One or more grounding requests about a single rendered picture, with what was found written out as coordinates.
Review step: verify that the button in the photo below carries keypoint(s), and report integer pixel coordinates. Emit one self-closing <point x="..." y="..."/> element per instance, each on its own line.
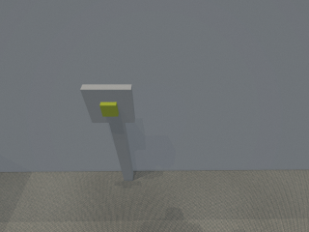
<point x="109" y="108"/>

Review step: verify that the panel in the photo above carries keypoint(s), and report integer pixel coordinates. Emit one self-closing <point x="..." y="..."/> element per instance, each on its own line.
<point x="93" y="95"/>

